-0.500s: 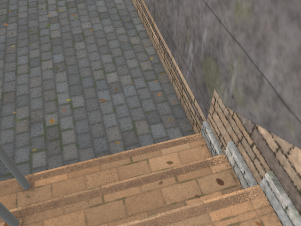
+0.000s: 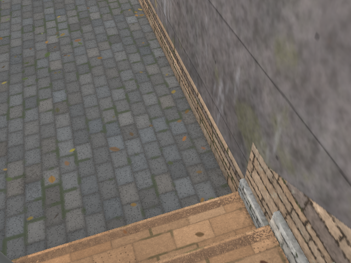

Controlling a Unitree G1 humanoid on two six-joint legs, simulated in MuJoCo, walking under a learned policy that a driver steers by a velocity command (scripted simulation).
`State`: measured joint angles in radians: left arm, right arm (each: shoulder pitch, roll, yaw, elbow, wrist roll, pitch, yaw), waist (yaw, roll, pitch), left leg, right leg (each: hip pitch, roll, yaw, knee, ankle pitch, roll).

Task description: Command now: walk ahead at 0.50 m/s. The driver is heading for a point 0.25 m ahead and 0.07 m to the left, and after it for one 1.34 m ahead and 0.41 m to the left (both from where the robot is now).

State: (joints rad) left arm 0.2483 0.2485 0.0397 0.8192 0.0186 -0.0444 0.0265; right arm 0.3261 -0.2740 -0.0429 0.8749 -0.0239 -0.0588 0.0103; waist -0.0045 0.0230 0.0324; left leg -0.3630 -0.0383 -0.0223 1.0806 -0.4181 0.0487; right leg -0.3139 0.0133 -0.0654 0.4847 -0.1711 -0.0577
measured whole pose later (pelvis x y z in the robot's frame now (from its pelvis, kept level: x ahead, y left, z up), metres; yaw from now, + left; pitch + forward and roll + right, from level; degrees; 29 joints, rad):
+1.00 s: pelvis +0.12 +0.04 +0.01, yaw +2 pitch -1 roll +0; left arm 0.25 0.16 0.00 1.01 -0.01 0.02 0.02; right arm 0.21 -0.21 0.01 1.00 -0.02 -0.02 0.00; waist 0.00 0.00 0.01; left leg -0.13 -0.07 0.01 0.26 -0.11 0.07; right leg -0.11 -0.01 0.02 0.30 -0.17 0.02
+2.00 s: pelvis +0.14 +0.05 +0.01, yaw +3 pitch +1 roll +0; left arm 0.25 0.14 0.01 1.09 -0.01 0.02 0.04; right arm 0.21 -0.18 -0.01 1.07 -0.01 -0.05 -0.01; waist 0.00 -0.02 0.00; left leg -0.11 -0.09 -0.01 0.24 -0.13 0.07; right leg -0.10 -0.03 0.03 0.29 -0.20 0.03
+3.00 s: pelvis +0.31 +0.06 -0.07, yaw +1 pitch +2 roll -3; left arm 0.60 0.13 0.03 1.09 0.06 -0.13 0.06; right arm 0.03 -0.21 -0.05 0.76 -0.06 -0.03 0.06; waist 0.11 0.04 0.00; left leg -0.51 0.06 -0.05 0.54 0.47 0.02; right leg -0.07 0.04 0.03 0.82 -0.77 0.00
